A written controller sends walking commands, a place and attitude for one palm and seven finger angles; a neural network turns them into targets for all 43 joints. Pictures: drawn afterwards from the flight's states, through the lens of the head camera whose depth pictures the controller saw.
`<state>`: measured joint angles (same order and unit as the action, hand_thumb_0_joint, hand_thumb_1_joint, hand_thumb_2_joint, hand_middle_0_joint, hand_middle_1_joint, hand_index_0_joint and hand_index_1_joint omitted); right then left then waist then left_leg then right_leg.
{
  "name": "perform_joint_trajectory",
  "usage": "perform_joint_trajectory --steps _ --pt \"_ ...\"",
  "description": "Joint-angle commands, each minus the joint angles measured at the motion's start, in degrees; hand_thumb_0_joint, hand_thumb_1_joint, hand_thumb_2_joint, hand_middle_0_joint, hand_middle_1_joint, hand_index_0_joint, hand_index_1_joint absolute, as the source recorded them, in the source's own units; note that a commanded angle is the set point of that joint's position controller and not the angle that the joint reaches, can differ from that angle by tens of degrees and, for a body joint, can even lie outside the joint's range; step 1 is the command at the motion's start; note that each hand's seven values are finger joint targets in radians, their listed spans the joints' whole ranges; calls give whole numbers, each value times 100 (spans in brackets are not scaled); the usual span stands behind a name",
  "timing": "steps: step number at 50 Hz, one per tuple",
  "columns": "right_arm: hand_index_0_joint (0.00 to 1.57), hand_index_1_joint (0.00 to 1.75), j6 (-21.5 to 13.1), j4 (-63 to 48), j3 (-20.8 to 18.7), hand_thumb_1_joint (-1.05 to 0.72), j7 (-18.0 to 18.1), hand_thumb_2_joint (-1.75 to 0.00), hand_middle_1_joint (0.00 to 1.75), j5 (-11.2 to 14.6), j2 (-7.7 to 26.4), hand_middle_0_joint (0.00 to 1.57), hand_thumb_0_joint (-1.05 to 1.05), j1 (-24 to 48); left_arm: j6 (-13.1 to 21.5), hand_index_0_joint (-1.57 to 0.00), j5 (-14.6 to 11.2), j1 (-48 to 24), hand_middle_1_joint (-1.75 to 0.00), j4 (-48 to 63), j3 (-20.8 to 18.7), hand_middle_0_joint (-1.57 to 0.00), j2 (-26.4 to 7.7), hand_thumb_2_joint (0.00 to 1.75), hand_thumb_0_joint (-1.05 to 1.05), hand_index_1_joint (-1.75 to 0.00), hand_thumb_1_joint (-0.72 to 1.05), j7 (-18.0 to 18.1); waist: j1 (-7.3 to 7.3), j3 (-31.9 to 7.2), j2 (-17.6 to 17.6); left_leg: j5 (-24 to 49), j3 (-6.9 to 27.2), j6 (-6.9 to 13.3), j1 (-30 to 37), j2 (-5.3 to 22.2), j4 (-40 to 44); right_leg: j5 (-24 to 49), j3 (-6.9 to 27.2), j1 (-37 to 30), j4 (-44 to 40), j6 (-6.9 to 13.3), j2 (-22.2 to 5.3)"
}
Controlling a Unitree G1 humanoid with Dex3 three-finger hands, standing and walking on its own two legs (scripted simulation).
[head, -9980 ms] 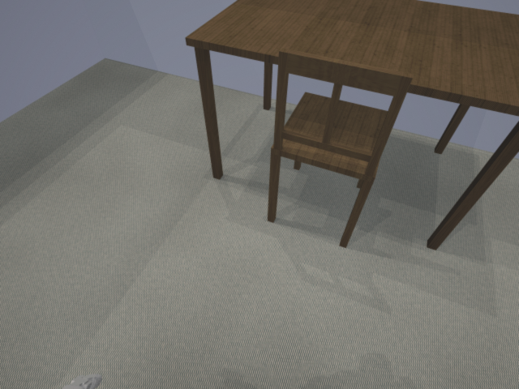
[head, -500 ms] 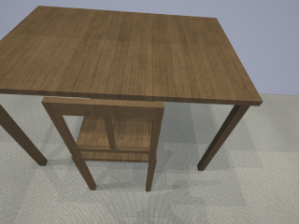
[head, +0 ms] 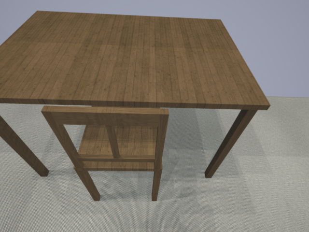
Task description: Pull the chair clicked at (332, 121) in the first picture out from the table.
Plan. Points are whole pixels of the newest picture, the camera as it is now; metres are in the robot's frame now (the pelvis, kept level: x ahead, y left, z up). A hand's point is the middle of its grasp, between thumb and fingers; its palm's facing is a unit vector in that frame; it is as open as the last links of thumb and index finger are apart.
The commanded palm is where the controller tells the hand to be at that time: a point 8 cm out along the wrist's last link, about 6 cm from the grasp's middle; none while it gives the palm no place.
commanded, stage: look again from close up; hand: left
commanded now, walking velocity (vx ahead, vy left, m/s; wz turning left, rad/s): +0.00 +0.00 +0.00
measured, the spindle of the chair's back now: (113, 141) +0.43 +0.17 -0.11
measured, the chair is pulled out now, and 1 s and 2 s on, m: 0.00 0.00 0.00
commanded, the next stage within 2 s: raise the hand toward the chair's back in 0.18 s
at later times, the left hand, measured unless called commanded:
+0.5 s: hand (89, 204) +0.19 +0.17 -0.02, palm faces +0.24 -0.96 -0.11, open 7.7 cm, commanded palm +0.11 +0.21 -0.07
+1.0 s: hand (102, 215) +0.17 +0.15 -0.06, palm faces +0.03 -1.00 -0.05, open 11.8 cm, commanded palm +0.14 +0.21 -0.06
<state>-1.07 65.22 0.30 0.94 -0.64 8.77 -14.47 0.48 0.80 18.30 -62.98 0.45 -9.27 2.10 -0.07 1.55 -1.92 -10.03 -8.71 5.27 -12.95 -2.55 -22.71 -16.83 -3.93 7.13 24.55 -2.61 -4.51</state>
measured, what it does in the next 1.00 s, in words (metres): lowers itself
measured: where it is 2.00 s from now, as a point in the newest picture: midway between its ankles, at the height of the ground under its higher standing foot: outside the picture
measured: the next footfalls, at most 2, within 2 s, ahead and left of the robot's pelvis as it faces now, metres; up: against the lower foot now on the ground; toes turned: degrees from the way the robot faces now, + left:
none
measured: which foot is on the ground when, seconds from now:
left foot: down 0.00-1.00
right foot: down 0.00-1.00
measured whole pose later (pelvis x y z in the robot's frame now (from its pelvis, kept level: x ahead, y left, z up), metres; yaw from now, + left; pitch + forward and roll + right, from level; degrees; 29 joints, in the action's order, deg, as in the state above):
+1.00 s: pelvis -0.02 -0.07 -0.11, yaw +5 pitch +16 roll -2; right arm -10.2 33.3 1.5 2.8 1.6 11.0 -9.3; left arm 23.2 -18.0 19.9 -3.6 -11.0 -14.9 -21.7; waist -1.3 -7.9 1.9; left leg -26.7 0.9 -0.4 -59.2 2.6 -69.9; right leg -34.1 -9.9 51.3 69.0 5.5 2.1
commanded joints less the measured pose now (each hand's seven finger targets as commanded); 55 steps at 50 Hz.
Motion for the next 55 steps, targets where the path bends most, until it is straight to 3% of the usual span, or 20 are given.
perform_joint_trajectory --steps 1,13,14,15,16,17,18,20,22,24,25,28,31,35,39,41,45,48,51,55 --pt "20 30 -76 -136 -86 -90 41 -90 30 37 595 20 0 -304 37 -20 21 567 -30 63 -74 -20 -462 90 0 -30 90 49 -12 189 145 168 1071 -231 402 950 602 457 315 545 -424 312 -274" --pt "20 30 -68 -78 -80 -90 44 -90 30 32 482 20 0 -424 54 -20 12 624 -30 19 -70 -20 -376 90 0 -30 90 50 4 242 136 79 1015 -247 391 904 578 484 375 592 -486 351 -281" --pt "20 30 -59 -517 -68 -90 -2 -90 30 24 813 20 0 -266 112 -20 130 409 -30 1 16 -20 -479 90 0 -30 90 239 90 606 218 1045 1126 -402 -191 1022 -178 551 422 783 -311 377 -236" --pt "20 30 -830 -2682 -308 -90 211 -90 30 303 1666 20 0 -474 1219 -20 -869 -3289 -30 8755 -616 -20 -1629 89 0 -30 88 290 768 -2310 1231 1319 1318 -661 2119 540 -37 1230 -183 984 310 361 455" --pt "20 30 -1312 -2303 -11 -90 398 -90 30 323 1231 20 0 -38 1095 -20 -635 -2527 -29 8724 -960 -20 -2195 88 0 -29 85 595 384 -2415 1566 1126 1447 -853 2301 961 234 150 -53 1413 1057 364 422" --pt "20 30 -1662 -2413 -84 -90 299 -90 30 294 1055 20 0 -93 435 -19 -621 202 -29 7316 -23 -19 -490 87 0 -29 83 642 248 -1719 1422 511 1786 -951 1715 996 593 -609 -61 2059 1666 419 495" --pt "20 30 -1728 -2153 -90 -90 274 -90 30 390 1019 20 0 -67 90 -19 -831 832 -29 6272 515 -19 372 86 0 -29 81 631 243 -767 974 -292 1597 -815 687 789 542 -487 19 2107 1774 368 370" --pt "20 30 -1834 -2625 -235 -90 234 -90 30 295 1395 20 0 101 653 -19 -978 38 -28 6763 189 -19 -85 84 0 -28 76 487 412 -163 624 -1421 1549 -588 -287 581 -246 -600 -149 2344 1057 355 413" --pt "20 30 -1750 -2899 -315 -90 153 -90 30 149 1406 20 0 165 1288 -18 -991 347 -27 5773 -79 -18 30 82 0 -27 71 174 474 -301 -496 -1465 1369 -545 -1141 374 -1219 -889 -274 2888 1082 386 477" --pt "20 30 -1688 -3219 -413 -90 55 -90 30 102 1371 20 0 551 2189 -18 -1306 1145 -26 5064 -312 -18 210 80 0 -26 67 -498 82 -381 -1589 -1635 1163 -588 -2338 319 -2037 -1695 -180 3621 1685 420 467" --pt "20 30 -1663 -3382 -480 -90 -4 -90 30 103 1361 20 0 632 2671 -17 -1442 1376 -26 5056 -432 -17 171 79 0 -26 64 -903 -76 -556 -1753 -1540 1019 -594 -2777 264 -2386 -1837 -21 3701 1886 428 450" --pt "20 30 -1498 -3953 -599 -90 -193 -90 30 224 1364 20 0 844 3482 -17 -1487 1544 -25 4887 -1235 -17 -653 76 0 -25 57 -1781 -344 -1118 -624 -1254 781 -569 -3319 163 -3087 -1445 466 3536 2442 515 355" --pt "20 30 -1189 -4439 -570 -90 -142 -90 30 277 1339 20 0 998 3121 -16 -1540 1185 -24 5833 -1680 -16 -1176 73 0 -24 50 -1740 -495 -1518 268 -1447 730 -483 -3413 155 -3175 -1618 599 3547 2640 502 405" --pt "20 30 -1120 -4594 -497 -90 63 -90 30 199 1078 20 0 698 3396 -15 -1632 65 -22 7999 -1574 -15 -1189 69 0 -22 41 -1225 -71 -2095 837 -1151 819 -327 -3180 273 -3694 -1400 971 3632 2566 420 410" --pt "20 30 -1302 -4176 -373 -90 178 -90 30 136 1094 20 0 506 3920 -14 -1577 -463 -21 8003 -1017 -14 -1049 65 0 -21 32 -1452 455 -1787 864 -1126 1016 -308 -3553 385 -4271 -1129 1079 4240 2700 338 445" --pt "20 30 -1385 -4035 -331 -90 224 -90 30 165 1187 20 0 459 3784 -14 -1682 -372 -20 7486 -818 -14 -960 63 0 -20 27 -1895 555 -1710 536 -1133 1087 -275 -3770 415 -4437 -957 1183 4249 2695 223 433" --pt "20 30 -1317 -4067 -334 -90 313 -90 30 293 1233 20 0 497 2857 -13 -1937 124 -19 6885 -1417 -13 -1306 59 0 -19 18 -2436 188 -2267 223 -935 1053 -272 -3991 366 -4382 -442 1463 3314 2504 -13 233" --pt "20 30 -1216 -4122 -362 -90 322 -90 30 310 1119 20 0 598 2384 -12 -2086 425 -18 7052 -1974 -12 -1455 56 0 -18 11 -2380 -82 -2778 129 -409 1067 -298 -3781 365 -4205 757 1415 2606 2666 -130 138" --pt "20 30 -1195 -4072 -375 -90 302 -90 30 265 1020 20 0 638 2420 -11 -2129 558 -16 7077 -2112 -11 -1339 53 0 -16 4 -2083 -168 -2662 -47 -221 1102 -337 -3706 370 -4076 1339 1247 2539 2807 -151 172" --pt "20 30 -1244 -3948 -427 -90 253 -90 30 224 1050 20 0 529 2838 -10 -1971 545 -15 6986 -1784 -10 -1060 49 0 -15 -6 -1910 -8 -2310 -55 -319 1084 -343 -3668 373 -3919 876 922 3074 2905 -6 263"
